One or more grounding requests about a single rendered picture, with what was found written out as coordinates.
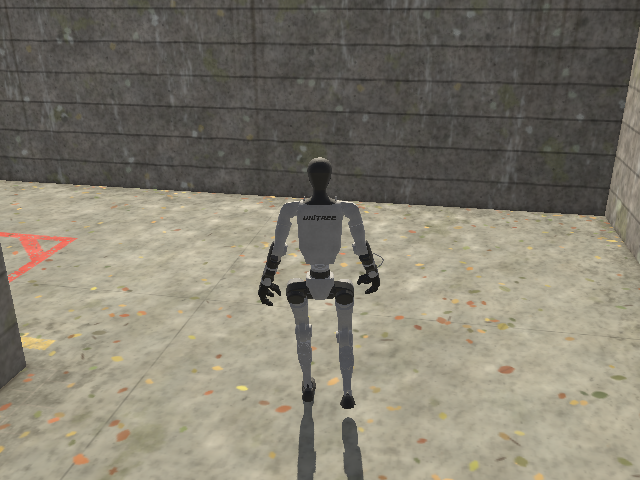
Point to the left robot upper arm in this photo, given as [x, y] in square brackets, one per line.
[288, 210]

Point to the right robot upper arm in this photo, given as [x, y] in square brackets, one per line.
[351, 211]

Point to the robot right forearm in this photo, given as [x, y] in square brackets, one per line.
[369, 263]

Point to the robot left forearm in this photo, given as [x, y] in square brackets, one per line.
[270, 267]

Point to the left robot hand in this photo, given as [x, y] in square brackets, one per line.
[263, 291]

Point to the robot torso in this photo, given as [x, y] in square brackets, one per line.
[319, 233]

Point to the robot right foot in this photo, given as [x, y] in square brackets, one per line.
[347, 402]

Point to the right robot hand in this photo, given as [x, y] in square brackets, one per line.
[366, 280]

